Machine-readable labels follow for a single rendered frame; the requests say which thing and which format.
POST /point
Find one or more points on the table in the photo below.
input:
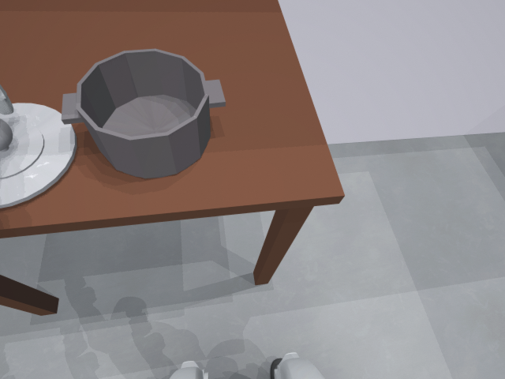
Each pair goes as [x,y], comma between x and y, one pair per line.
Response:
[267,149]

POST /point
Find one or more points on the left robot shin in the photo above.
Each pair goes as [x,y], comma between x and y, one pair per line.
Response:
[189,364]

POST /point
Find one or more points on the lid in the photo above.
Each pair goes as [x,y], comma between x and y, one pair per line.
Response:
[41,151]

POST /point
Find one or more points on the robot right thigh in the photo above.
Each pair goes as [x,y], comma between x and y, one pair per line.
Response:
[297,368]

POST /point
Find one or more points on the pot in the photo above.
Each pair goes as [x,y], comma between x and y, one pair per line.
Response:
[147,111]

